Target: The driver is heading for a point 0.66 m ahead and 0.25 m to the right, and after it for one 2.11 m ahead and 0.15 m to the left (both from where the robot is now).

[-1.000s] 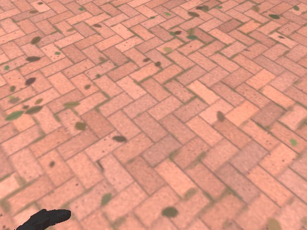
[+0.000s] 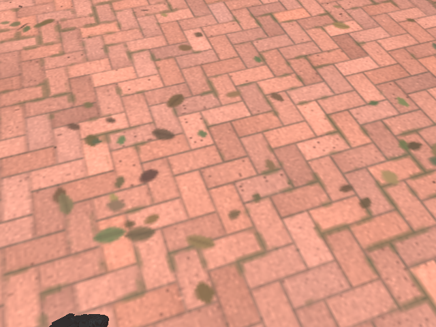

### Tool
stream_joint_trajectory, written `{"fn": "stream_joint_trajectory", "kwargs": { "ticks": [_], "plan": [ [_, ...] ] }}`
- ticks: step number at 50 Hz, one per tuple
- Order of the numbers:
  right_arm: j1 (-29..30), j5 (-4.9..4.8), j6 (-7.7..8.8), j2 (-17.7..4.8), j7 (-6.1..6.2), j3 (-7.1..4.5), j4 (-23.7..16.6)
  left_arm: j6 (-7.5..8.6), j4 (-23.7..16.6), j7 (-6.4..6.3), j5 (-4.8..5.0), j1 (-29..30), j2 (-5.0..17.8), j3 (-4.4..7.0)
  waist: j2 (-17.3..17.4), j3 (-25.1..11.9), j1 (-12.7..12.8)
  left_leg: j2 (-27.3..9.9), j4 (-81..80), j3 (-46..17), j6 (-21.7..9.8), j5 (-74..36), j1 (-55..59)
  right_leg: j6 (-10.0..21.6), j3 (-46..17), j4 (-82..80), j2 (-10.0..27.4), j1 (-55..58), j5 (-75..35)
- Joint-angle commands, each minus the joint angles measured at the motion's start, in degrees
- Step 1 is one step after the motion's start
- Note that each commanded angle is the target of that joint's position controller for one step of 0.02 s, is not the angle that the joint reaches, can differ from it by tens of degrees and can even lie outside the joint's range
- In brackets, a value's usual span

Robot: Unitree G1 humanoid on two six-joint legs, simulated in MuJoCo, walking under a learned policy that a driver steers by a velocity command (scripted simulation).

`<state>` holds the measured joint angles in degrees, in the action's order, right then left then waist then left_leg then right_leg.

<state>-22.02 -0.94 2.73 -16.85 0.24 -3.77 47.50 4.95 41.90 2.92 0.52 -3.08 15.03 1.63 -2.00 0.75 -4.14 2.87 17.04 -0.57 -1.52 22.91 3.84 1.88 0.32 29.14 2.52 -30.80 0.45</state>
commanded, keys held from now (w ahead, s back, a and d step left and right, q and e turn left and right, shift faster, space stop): w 0.28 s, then w+e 0.72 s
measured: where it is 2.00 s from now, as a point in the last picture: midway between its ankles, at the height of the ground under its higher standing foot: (264, 153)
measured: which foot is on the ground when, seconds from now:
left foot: down 0.00-0.02, up 0.04-0.52, down 0.54-1.00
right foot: up 0.00-0.00, down 0.02-0.54, up 0.56-1.00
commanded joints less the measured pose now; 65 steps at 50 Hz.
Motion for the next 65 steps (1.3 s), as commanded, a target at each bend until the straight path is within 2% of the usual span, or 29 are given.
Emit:
{"fn": "stream_joint_trajectory", "kwargs": {
  "ticks": [1, 2, 3, 4, 5, 7, 11, 18, 22, 26, 27, 28, 29, 30, 31, 32, 35, 42, 48, 50, 52, 53, 54, 55, 56, 57, 58, 60, 65],
  "plan": [
    [1.6, 0.38, -0.24, -8.3, 0.64, -1.66, -2.5, 0.95, 0.0, -0.65, -0.34, -12.3, 11.1, 4.15, 5.7, -8.7, 9.6, -11.7, 18.8, -3.2, -5.5, -47.9, -5.3, 4.6, 1.1, -0.1, -0.9, 21.3, 0.5],
    [-3.8, 1.05, 0.34, -3.5, 0.49, -0.04, -4.2, 0.94, 0.9, -1.07, -1.53, -20.1, 16.5, 5.32, -4.1, -19.0, 9.4, -5.3, 40.3, -0.6, -1.8, -28.6, -24.5, 12.0, -19.0, 1.2, 13.1, 44.5, 2.2],
    [-6.9, 0.70, 1.48, -1.1, 0.12, 0.84, -3.1, 0.68, 2.4, -0.62, -0.60, -23.2, 15.4, 5.12, -14.5, -24.4, 9.1, 2.1, 53.0, -5.1, 0.1, 10.3, -38.6, 17.3, -41.0, -8.2, 19.8, 54.1, 13.5],
    [-1.4, -0.54, 2.25, -6.9, -0.35, -0.47, -3.7, 0.58, 2.1, -0.76, 0.34, -21.1, 11.1, 3.78, -8.7, -17.8, 10.6, -1.4, 58.3, -8.3, -0.5, 9.6, -45.4, 14.6, -38.3, -10.9, 18.3, 50.3, 22.2],
    [3.8, -1.21, 2.73, -8.0, -0.50, -0.73, -5.3, 0.34, 1.4, -1.03, 0.28, -16.6, 9.8, 3.31, -5.2, -10.0, 9.7, -4.5, 57.2, -6.0, -1.0, 4.2, -47.5, 12.4, -30.6, -12.4, 16.5, 42.0, 21.4],
    [7.0, 0.01, 2.60, -7.1, -0.17, -0.93, -5.7, 0.26, 0.5, -1.08, -0.93, -10.8, 7.4, 2.46, -1.4, -2.4, 6.4, -8.8, 50.7, -4.2, -0.8, -4.0, -43.3, 10.9, -20.9, -15.8, 12.4, 27.6, 11.5],
    [4.6, 0.46, 0.80, -3.8, 0.25, -0.54, -4.7, 1.32, 1.6, -1.15, -0.69, -10.0, 7.5, 2.42, -2.8, -1.4, 3.4, -10.7, 44.4, -3.4, 1.2, -9.2, -39.1, 12.1, -12.9, -20.8, 10.2, 20.6, 1.8],
    [18.9, 0.80, 2.05, -1.5, -0.50, 0.42, -8.3, 0.16, 4.9, -2.68, 0.41, -16.2, 10.0, 3.16, -1.0, 2.0, 7.5, -8.1, 19.8, -1.3, 3.3, -27.8, -38.8, 9.8, -6.3, -21.6, 7.0, 22.0, -2.0],
    [24.4, 0.20, 3.14, -2.4, -1.74, 0.36, -9.9, -1.08, 6.4, -3.24, 1.02, -19.5, 10.6, 3.58, -1.7, 2.9, 8.6, -6.2, 12.6, -2.3, 3.1, -27.2, -37.2, 9.5, -9.7, -17.8, 9.4, 26.5, -0.2],
    [15.9, 0.24, 4.13, -6.4, -1.69, -1.37, -7.7, -2.05, 6.3, -3.82, 0.92, -17.7, 11.1, 4.07, -3.2, -1.5, 2.6, -4.5, 7.9, -1.4, 0.1, -20.2, -22.9, 6.7, -11.9, -7.3, 9.1, 27.6, -7.8],
    [7.6, 0.85, 4.33, -9.3, -1.17, -2.60, -5.7, -2.03, 5.7, -3.72, 0.32, -17.6, 8.7, 3.21, -1.8, -8.1, -1.1, -7.2, 9.6, -3.1, -2.3, -20.6, -9.3, 4.8, -9.7, 3.8, 5.5, 22.9, -7.3],
    [-0.9, 1.58, 4.04, -13.8, -0.69, -3.70, -4.9, -1.72, 4.0, -3.65, -1.31, -20.0, 4.0, 1.75, 8.0, -18.0, -2.7, -19.6, 12.4, -16.1, -6.5, -20.2, 9.4, 2.0, -5.5, 23.0, -0.7, 9.4, 10.1],
    [-2.4, 1.37, 3.26, -15.0, -1.03, -3.91, -3.8, -0.75, 2.7, -3.45, 0.62, -25.6, 1.2, 0.87, 23.6, -23.3, 0.0, -27.8, 3.2, -39.6, -13.0, -4.8, 19.5, 0.0, -5.2, 37.6, -5.8, -7.7, 34.8],
    [-0.1, 0.98, 3.22, -9.0, -0.99, -2.42, -4.5, -0.59, 3.6, -3.54, 2.07, -21.7, 7.9, 2.53, 14.7, -16.4, -1.5, -25.6, 0.1, -37.2, -10.9, 4.3, 13.9, 0.1, -8.8, 43.5, -1.9, -12.5, 32.2],
    [3.6, 0.72, 3.25, -6.5, -0.79, -1.58, -4.8, -0.72, 2.2, -3.58, 2.30, -16.8, 9.9, 3.27, 10.9, -9.3, -1.3, -24.0, -0.9, -28.5, -8.8, 2.2, 6.4, 0.4, -7.4, 43.7, 0.2, -14.1, 26.6],
    [7.2, 1.02, 3.32, -5.1, -0.87, -1.01, -4.8, -1.08, 2.1, -3.71, 1.72, -15.2, 9.1, 3.36, 7.5, -5.6, 0.5, -21.7, -2.4, -22.4, -8.1, -4.2, -0.5, 0.0, -6.7, 42.4, 2.4, -11.7, 22.1],
    [11.9, 1.64, 3.91, -3.0, -0.76, -0.74, -3.9, -2.72, 1.6, -3.23, 1.45, -15.9, 5.9, 3.56, 9.5, -1.4, 4.0, -18.1, -7.2, -10.5, -7.8, -14.1, -10.9, -1.0, -6.3, 37.8, 5.4, -5.8, 16.3],
    [10.9, 1.62, 3.82, -7.0, 0.25, -2.06, -1.2, -3.55, -2.3, -2.00, 0.82, -8.2, 3.7, 2.93, 5.3, 1.8, 3.1, -17.5, -10.1, 3.9, -8.4, -24.6, -10.1, -2.3, -4.2, 20.9, 5.5, -8.1, 1.0],
    [6.7, 0.04, 1.93, -9.9, 0.47, -3.09, 1.0, -3.56, -6.8, -0.08, 0.67, 1.3, 3.8, 2.49, 4.5, 4.6, 0.2, -19.8, -7.4, 9.4, -6.5, -28.3, -1.8, 0.5, 0.8, 9.2, 3.7, -7.7, 2.0],
    [7.2, -0.59, 1.13, -11.4, 0.54, -3.58, 1.1, -3.81, -7.7, 0.23, 0.50, 0.4, 5.2, 3.15, 5.7, 3.3, 1.9, -20.3, -1.9, 11.2, -5.3, -41.9, 0.9, 2.6, 3.4, 8.0, 1.3, -4.0, 7.5],
    [7.8, -1.25, 0.34, -12.1, 0.62, -3.73, 1.3, -4.09, -5.7, -0.04, 0.33, -8.9, 7.9, 4.95, 6.0, -2.7, 7.9, -18.8, 12.7, 13.1, -3.9, -57.7, -0.7, 5.6, 6.2, 5.2, -3.7, 10.6, 9.9],
    [6.5, -0.69, 0.41, -10.1, 0.59, -2.75, 1.9, -4.26, -2.6, -0.90, 0.52, -18.7, 10.8, 6.78, 3.8, -7.8, 12.5, -16.4, 25.1, 14.0, -2.2, -52.9, -8.7, 7.5, 4.5, 2.5, -5.1, 26.9, 6.3],
    [3.8, 1.85, 0.96, -3.9, 0.06, -0.62, 0.6, -4.45, -1.1, -2.21, 0.63, -24.1, 16.3, 7.84, -9.5, -12.4, 11.4, -11.0, 45.7, 14.4, 0.8, -16.7, -28.9, 12.6, -16.6, 0.6, 8.6, 44.8, 6.9],
    [0.6, 0.77, 2.67, -1.9, -0.65, 0.64, 0.3, -3.48, -2.8, -1.84, 0.49, -22.7, 17.5, 7.09, -13.3, -22.3, 8.5, -2.4, 59.9, 2.6, 2.0, 12.2, -41.1, 21.6, -45.6, -10.2, 20.4, 52.6, 15.8],
    [7.3, -2.02, 3.57, -8.1, -1.15, -1.06, 0.0, -2.59, -2.8, -1.21, 0.08, -21.2, 12.4, 5.59, -4.0, -18.1, 11.6, -5.4, 63.0, -3.3, 1.2, 9.0, -45.9, 18.2, -39.8, -12.6, 19.5, 49.0, 16.3],
    [10.9, -2.93, 4.02, -7.9, -1.31, -1.00, -1.2, -1.95, -2.4, -1.16, -0.36, -18.5, 11.1, 5.09, -3.8, -10.5, 10.5, -7.8, 60.9, -2.5, -0.1, 4.6, -47.5, 15.5, -29.7, -12.4, 17.5, 41.1, 12.6],
    [11.5, -1.91, 3.97, -6.9, -0.81, -0.89, -0.5, -1.53, -2.2, -1.22, -0.46, -14.4, 9.4, 4.59, -0.3, -6.6, 8.1, -10.7, 56.3, -2.7, -0.3, -0.3, -45.0, 13.0, -22.5, -12.9, 14.8, 33.2, 8.4],
    [8.4, -1.11, 2.34, -6.6, -0.61, -1.37, 1.6, -0.63, -2.3, -1.37, -1.21, -10.2, 6.1, 3.68, -2.7, -3.8, 4.7, -12.9, 51.9, -4.0, 0.0, -6.5, -38.4, 10.8, -13.7, -16.4, 11.6, 24.6, 2.5],
    [10.1, -0.94, 0.00, -3.5, -0.12, -1.15, 2.0, 1.26, 0.5, -2.39, -1.91, -11.4, 6.6, 4.09, -0.4, 0.1, 4.2, -11.1, 42.7, -6.7, 1.7, -16.9, -43.0, 9.7, -2.7, -21.2, 10.5, 23.9, -5.5]
  ]
}}
Velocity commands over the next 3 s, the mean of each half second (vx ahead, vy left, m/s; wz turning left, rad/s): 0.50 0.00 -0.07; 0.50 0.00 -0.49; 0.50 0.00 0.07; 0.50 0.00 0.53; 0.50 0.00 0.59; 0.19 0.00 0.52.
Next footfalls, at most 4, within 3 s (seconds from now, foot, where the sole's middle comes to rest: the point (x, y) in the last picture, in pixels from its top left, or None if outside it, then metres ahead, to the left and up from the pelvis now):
0.02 right None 0.19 -0.12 -0.76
0.54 left None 0.48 0.12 -0.76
1.06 right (277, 259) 0.67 -0.21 -0.76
1.62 left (235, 172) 1.04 -0.11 -0.76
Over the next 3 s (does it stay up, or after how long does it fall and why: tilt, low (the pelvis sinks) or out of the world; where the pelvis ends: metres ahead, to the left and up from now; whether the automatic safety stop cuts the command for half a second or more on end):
stays up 1.49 -0.11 0.01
